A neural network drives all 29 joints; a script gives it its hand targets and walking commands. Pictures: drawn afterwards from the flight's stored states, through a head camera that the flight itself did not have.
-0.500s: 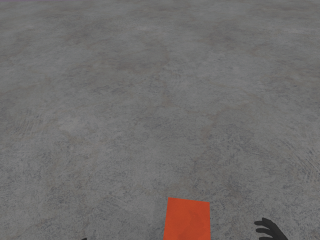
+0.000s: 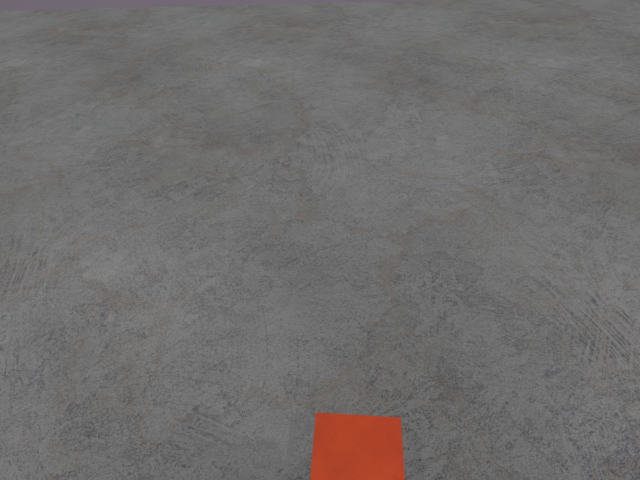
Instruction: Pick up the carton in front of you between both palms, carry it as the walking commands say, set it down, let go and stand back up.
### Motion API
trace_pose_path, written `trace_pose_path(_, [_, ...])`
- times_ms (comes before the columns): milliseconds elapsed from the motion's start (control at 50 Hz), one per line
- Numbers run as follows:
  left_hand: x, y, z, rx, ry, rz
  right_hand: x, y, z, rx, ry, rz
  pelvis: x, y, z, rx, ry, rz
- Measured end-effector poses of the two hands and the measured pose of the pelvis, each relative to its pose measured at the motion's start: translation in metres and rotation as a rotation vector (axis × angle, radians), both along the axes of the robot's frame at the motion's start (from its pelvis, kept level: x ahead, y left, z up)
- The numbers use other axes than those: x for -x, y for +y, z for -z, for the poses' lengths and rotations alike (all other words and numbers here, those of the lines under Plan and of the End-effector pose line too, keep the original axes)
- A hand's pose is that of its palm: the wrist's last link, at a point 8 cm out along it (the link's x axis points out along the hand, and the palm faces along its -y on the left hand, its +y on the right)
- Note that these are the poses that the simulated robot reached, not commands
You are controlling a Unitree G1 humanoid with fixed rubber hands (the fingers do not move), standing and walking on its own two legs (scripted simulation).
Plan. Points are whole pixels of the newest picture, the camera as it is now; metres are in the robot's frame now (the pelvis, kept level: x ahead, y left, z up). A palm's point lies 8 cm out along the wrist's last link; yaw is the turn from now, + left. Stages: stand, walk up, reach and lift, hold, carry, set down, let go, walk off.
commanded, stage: stand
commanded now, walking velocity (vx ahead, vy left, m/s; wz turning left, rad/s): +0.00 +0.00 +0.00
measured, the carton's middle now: (356, 474) +0.32 -0.03 -0.63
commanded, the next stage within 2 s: none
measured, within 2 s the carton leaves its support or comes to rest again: neither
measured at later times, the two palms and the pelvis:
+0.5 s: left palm out of the picture +0.01 +0.25 -0.12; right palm out of the picture -0.04 -0.25 -0.13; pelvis -0.01 +0.00 +0.01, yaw -2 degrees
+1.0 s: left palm out of the picture -0.05 +0.23 -0.13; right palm out of the picture -0.09 -0.21 -0.13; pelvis -0.03 +0.01 +0.01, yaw -2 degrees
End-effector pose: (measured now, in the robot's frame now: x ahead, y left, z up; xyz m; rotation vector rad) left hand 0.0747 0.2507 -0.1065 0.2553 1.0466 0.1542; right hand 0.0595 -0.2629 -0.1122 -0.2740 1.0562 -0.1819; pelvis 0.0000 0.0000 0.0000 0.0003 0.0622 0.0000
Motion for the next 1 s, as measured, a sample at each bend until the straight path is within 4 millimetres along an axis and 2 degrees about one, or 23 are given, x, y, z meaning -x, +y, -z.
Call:
trace_pose_path(280, [0.031,0.003,0.005,-0.017,0.118,-0.013,0.053,-0.001,0.011,-0.012,0.157,0.053,0.006,-0.001,-0.004,-0.006,-0.029,0.024])
trace_pose_path(580, [0.077,-0.004,0.013,0.014,0.253,-0.044,0.109,0.021,0.018,-0.060,0.310,0.095,0.015,0.004,-0.009,-0.004,-0.063,0.036])
trace_pose_path(780, [0.104,-0.011,0.018,0.042,0.325,-0.060,0.133,0.039,0.021,-0.092,0.374,0.111,0.022,0.009,-0.011,-0.002,-0.076,0.037])
trace_pose_path(1000, [0.127,-0.016,0.021,0.066,0.380,-0.070,0.150,0.056,0.022,-0.117,0.415,0.123,0.029,0.014,-0.013,-0.001,-0.082,0.037])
